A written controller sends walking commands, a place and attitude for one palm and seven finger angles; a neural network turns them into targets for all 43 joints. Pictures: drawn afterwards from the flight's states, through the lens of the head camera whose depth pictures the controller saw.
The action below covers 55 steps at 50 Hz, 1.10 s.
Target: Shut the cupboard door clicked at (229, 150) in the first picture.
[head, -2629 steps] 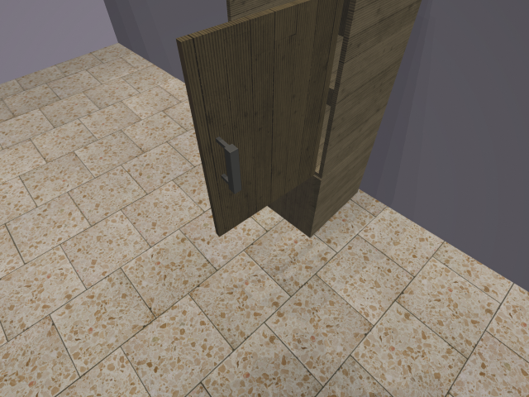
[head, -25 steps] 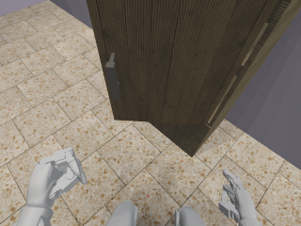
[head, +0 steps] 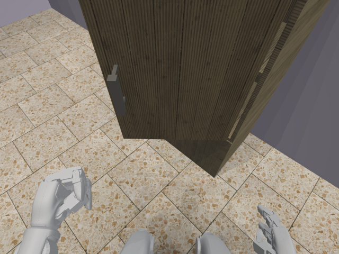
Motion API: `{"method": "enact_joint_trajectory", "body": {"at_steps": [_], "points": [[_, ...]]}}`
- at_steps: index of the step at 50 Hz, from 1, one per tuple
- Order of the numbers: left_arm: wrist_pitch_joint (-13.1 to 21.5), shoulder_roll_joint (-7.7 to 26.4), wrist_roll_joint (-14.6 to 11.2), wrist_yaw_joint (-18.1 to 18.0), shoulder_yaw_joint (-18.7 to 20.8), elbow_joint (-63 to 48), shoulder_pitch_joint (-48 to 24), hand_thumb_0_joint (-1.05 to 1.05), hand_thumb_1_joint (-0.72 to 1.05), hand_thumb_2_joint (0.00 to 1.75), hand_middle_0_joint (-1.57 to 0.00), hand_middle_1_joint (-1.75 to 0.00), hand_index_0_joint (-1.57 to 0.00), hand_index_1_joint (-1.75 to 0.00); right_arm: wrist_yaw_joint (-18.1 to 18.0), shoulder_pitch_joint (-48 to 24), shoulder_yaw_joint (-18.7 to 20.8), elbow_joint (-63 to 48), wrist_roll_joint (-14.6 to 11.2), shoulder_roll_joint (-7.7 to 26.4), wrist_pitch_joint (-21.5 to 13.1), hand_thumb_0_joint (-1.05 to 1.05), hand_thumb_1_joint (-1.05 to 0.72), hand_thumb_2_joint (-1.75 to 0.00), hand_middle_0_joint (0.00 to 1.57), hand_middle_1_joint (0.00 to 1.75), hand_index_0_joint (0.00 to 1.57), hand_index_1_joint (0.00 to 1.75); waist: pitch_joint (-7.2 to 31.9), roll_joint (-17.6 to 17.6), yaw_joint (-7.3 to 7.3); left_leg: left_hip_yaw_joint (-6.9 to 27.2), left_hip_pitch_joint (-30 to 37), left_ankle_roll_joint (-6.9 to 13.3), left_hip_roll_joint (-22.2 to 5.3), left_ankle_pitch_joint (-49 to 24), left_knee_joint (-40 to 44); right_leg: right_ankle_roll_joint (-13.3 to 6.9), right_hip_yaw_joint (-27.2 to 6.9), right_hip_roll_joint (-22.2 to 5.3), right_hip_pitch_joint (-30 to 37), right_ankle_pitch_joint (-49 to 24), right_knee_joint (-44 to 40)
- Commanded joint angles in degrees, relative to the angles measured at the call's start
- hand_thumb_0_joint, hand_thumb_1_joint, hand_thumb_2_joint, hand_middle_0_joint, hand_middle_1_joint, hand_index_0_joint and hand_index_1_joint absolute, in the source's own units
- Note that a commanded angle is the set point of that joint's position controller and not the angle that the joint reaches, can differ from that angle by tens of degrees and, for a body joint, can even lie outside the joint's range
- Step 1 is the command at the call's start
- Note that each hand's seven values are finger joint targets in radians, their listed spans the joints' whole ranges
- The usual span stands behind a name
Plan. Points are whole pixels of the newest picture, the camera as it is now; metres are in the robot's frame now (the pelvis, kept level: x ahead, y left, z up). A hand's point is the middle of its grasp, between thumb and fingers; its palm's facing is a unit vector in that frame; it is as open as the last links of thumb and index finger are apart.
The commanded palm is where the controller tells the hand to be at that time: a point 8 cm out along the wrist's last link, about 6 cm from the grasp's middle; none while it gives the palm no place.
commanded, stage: raise the hand and make a fist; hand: left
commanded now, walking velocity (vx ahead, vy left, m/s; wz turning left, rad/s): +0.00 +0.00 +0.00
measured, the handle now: (118, 91) +0.51 +0.18 +0.05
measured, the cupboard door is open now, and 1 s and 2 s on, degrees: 41 41 41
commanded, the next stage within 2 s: bring the fist close to the handle in 0.18 s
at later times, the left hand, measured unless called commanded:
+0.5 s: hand (96, 186) +0.25 +0.17 +0.06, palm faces +0.01 -1.00 -0.01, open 3.1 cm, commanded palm +0.24 +0.22 +0.06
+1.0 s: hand (123, 142) +0.35 +0.14 +0.06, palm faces +0.00 -1.00 -0.02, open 3.1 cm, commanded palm +0.34 +0.19 +0.06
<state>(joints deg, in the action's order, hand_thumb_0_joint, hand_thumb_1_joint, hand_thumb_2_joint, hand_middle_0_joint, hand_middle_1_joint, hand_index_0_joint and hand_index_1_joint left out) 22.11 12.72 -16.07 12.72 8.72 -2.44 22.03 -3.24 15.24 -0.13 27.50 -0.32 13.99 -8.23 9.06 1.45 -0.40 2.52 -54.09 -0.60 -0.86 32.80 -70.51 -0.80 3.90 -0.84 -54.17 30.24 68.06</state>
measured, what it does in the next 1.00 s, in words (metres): stands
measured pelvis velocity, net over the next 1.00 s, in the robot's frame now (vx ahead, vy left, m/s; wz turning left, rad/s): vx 0.00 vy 0.00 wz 0.00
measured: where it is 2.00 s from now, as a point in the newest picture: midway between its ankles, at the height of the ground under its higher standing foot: outside the picture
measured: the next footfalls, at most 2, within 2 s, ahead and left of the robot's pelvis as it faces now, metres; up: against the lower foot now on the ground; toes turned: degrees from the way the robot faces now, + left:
none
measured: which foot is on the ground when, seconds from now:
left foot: down 0.00-1.00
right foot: down 0.00-1.00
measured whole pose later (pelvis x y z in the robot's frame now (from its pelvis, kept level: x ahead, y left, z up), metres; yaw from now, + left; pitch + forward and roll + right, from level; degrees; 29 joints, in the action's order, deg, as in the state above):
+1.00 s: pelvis +0.00 +0.00 +0.01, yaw +0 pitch +17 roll +0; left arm 22.6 9.6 -9.2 3.6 5.0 23.3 -10.6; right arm -1.7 14.9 -0.1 32.9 0.5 14.1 -4.5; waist 8.1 1.3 1.5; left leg 1.2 -53.5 -0.6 -0.5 30.6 -67.0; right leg -0.8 2.5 -1.1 -54.5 28.4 65.9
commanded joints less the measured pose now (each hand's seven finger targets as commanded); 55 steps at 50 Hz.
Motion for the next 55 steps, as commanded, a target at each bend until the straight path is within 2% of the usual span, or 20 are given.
{"method": "enact_joint_trajectory", "body": {"at_steps": [1,3,5,8,14,16,19,20,22,23,25,31,35,37,42,43,45,46,49,55], "points": [[4.9,7.5,-0.9,-0.3,5.0,-11.6,-1.8,0.0,0.9,0.9,-1.3,-1.5,-1.3,-1.5,-0.6,-2.7,3.0,-9.1,0.0,6.8,-3.4,0.0,-0.9,-0.9,0.2,0.3,0.2,0.3,12.6,0.0,-0.25,-0.9,3.8,1.4,1.9,-14.3,10.1,-0.7,-2.8,1.2,13.6,-10.8,-10.2],[5.1,6.2,-1.0,0.0,4.1,-10.5,-1.8,0.0,0.9,0.9,-1.3,-1.5,-1.3,-1.5,-0.5,-2.7,2.9,-9.2,-0.1,6.7,-3.3,0.0,-0.9,-0.9,0.2,0.3,0.2,0.3,11.7,-1.6,0.06,-1.2,2.8,1.5,1.9,-13.2,9.7,-0.4,-3.7,0.9,13.7,-9.5,-11.0],[5.4,6.5,-0.9,0.0,4.0,-11.2,-2.4,0.0,0.9,0.9,-1.3,-1.5,-1.3,-1.5,-0.5,-2.8,2.9,-9.2,-0.1,6.8,-3.3,0.0,-0.9,-0.9,0.2,0.3,0.2,0.3,11.8,-0.4,0.14,-1.3,3.1,1.5,1.9,-12.6,9.8,-0.4,-3.8,0.9,13.0,-8.5,-11.1],[5.2,6.2,-1.1,0.1,4.0,-10.1,-1.8,0.0,0.9,0.9,-1.3,-1.5,-1.3,-1.5,-0.6,-2.7,2.9,-9.1,-0.1,6.6,-3.1,0.0,-0.9,-0.9,0.2,0.3,0.2,0.3,12.2,-2.1,0.3,-1.4,2.3,1.6,1.9,-12.8,9.0,-0.2,-4.5,0.7,13.9,-9.0,-11.3],[5.0,6.2,-1.3,0.5,3.9,-10.0,-2.9,0.0,0.9,0.9,-1.3,-1.5,-1.3,-1.5,-0.7,-3.0,2.8,-9.3,-0.2,6.5,-3.0,0.0,-0.9,-0.9,0.2,0.3,0.2,0.3,11.1,-2.0,0.42,-1.5,1.4,1.6,1.9,-11.3,8.6,-0.1,-5.3,0.5,13.3,-6.4,-12.0],[5.6,7.1,-1.1,0.3,4.0,-11.6,-7.9,0.0,0.9,0.9,-1.3,-1.5,-1.3,-1.5,-0.9,-2.9,2.6,-8.7,0.0,6.8,-3.3,0.0,-0.9,-0.9,0.2,0.3,0.2,0.3,11.6,-0.5,0.93,-1.2,1.5,1.8,1.8,-11.6,8.2,-0.4,-5.1,0.8,12.5,-6.5,-11.3],[5.4,4.8,-0.4,0.0,1.1,-10.2,-12.6,0.0,0.9,0.9,-1.3,-1.5,-1.3,-1.5,-0.9,-2.7,2.5,-8.1,0.1,6.9,-3.6,0.0,-0.9,-0.9,0.2,0.3,0.2,0.3,12.4,0.1,1.71,-0.7,3.2,1.7,1.7,-12.0,8.4,-0.4,-3.6,1.0,10.5,-8.4,-10.0],[5.0,5.1,-0.3,-0.2,1.5,-8.9,-12.6,0.0,0.9,0.9,-1.3,-1.5,-1.3,-1.5,-0.9,-2.3,2.6,-7.8,0.0,7.1,-3.6,0.0,-0.9,-0.9,0.2,0.3,0.2,0.3,12.2,-0.7,1.71,-0.7,3.3,1.7,1.6,-11.5,8.6,-0.4,-3.3,1.1,10.2,-7.9,-10.1],[4.1,4.5,0.4,-0.5,0.1,-8.5,-14.5,0.0,0.9,0.9,-1.3,-1.5,-1.3,-1.5,-0.9,-2.5,2.5,-7.7,0.0,7.2,-3.5,0.0,-0.9,-0.9,0.2,0.3,0.2,0.3,13.4,1.1,1.34,-0.6,4.2,1.7,1.7,-12.1,9.4,-0.6,-2.9,1.1,10.7,-8.7,-9.8],[3.6,4.3,1.1,-1.0,-0.8,-8.2,-16.9,0.0,0.9,0.9,-1.3,-1.5,-1.3,-1.5,-0.8,-2.3,2.4,-7.7,-0.1,7.3,-3.5,0.0,-0.9,-0.9,0.2,0.3,0.2,0.3,13.3,0.4,1.93,-0.2,4.9,1.7,1.5,-12.0,9.8,-0.6,-2.2,1.1,10.0,-8.9,-9.7],[2.2,4.2,2.0,-2.1,-1.1,-6.8,-19.2,0.0,0.9,0.9,-1.3,-1.5,-1.3,-1.5,-0.7,-2.3,2.4,-7.4,-0.1,7.3,-3.2,0.0,-0.9,-0.9,0.2,0.3,0.2,0.3,13.8,1.3,1.51,-0.1,5.6,1.6,1.6,-11.8,10.8,-0.7,-1.9,1.1,10.1,-8.7,-9.8],[0.6,4.2,3.8,-6.4,-0.1,-2.2,-24.5,0.0,0.9,0.9,-1.3,-1.5,-1.3,-1.5,-0.1,-2.1,2.2,-6.9,0.4,7.0,-1.8,0.0,-0.9,-0.9,0.2,0.3,0.2,0.3,15.2,-0.7,0.95,-0.3,6.6,1.6,1.7,-13.4,12.4,-0.6,-1.5,0.9,12.9,-10.7,-10.5],[1.5,3.3,5.1,-8.0,-0.6,2.6,-31.2,0.0,0.9,0.9,-1.3,-1.5,-1.3,-1.5,0.4,-1.9,2.2,-5.6,0.5,6.9,-0.8,0.0,-0.9,-0.9,0.2,0.3,0.2,0.3,14.4,-2.0,1.93,-0.9,6.8,1.5,1.5,-13.4,12.8,-0.4,-1.8,0.6,12.7,-11.7,-11.1],[2.1,3.3,5.3,-8.2,-0.3,4.9,-32.2,0.0,0.9,0.9,-1.3,-1.5,-1.3,-1.5,0.5,-1.7,2.3,-5.3,0.6,7.0,-0.4,0.0,-0.9,-0.9,0.2,0.3,0.2,0.3,15.3,-1.8,1.49,-1.0,7.1,1.5,1.5,-14.3,13.0,-0.5,-2.0,0.6,13.8,-12.8,-11.2],[3.9,2.9,5.9,-8.3,-1.1,8.6,-40.0,0.0,0.9,0.9,-1.3,-1.5,-1.3,-1.5,0.8,-1.2,2.5,-3.7,0.7,7.1,0.4,0.0,-0.9,-0.9,0.2,0.3,0.2,0.3,17.0,0.1,2.1,-1.3,8.8,1.3,1.3,-15.8,13.2,-0.7,-2.1,0.5,13.6,-14.8,-10.9],[4.1,2.1,6.0,-8.4,-1.9,9.7,-41.9,0.0,0.9,0.9,-1.3,-1.5,-1.3,-1.5,0.9,-0.9,2.6,-3.2,0.7,7.1,0.5,0.0,-0.9,-0.9,0.2,0.3,0.2,0.3,17.0,-1.1,2.84,-1.3,8.9,1.4,1.3,-15.7,12.9,-0.5,-2.1,0.5,13.3,-15.1,-11.0],[4.4,2.3,6.2,-8.6,-1.5,12.1,-43.3,0.0,0.9,0.9,-1.3,-1.5,-1.3,-1.5,1.0,-0.4,2.7,-2.7,0.7,7.2,0.8,0.0,-0.9,-0.9,0.2,0.3,0.2,0.3,17.0,-1.0,2.54,-1.3,9.2,1.2,1.2,-16.6,13.4,-0.6,-2.0,0.5,13.6,-16.0,-11.0],[4.6,2.1,6.2,-8.8,-2.1,12.2,-45.8,0.0,0.9,0.9,-1.3,-1.5,-1.3,-1.5,1.0,-0.1,2.8,-2.6,0.7,7.4,0.8,0.0,-0.9,-0.9,0.2,0.3,0.2,0.3,17.3,-0.2,3.13,-1.1,9.4,1.3,1.3,-16.9,13.2,-0.6,-2.0,0.6,13.4,-16.3,-11.0],[5.1,2.1,6.8,-9.9,-1.4,15.3,-49.6,0.0,0.9,0.9,-1.3,-1.5,-1.3,-1.5,1.2,0.3,3.1,-1.5,0.9,7.3,1.4,0.0,-0.9,-0.9,0.2,0.3,0.2,0.3,19.2,-1.4,3.14,-1.4,9.7,1.3,1.2,-17.8,13.0,-0.4,-2.3,0.4,13.9,-17.8,-10.8],[6.0,4.1,7.9,-11.6,1.2,23.8,-57.5,0.0,0.9,0.9,-1.3,-1.5,-1.3,-1.5,1.3,1.2,3.1,-0.1,1.0,7.4,2.6,0.0,-0.9,-0.9,0.2,0.3,0.2,0.3,18.8,-2.6,3.85,-2.0,8.0,1.3,1.3,-16.0,13.1,-0.2,-3.0,0.4,14.1,-17.0,-11.6]]}}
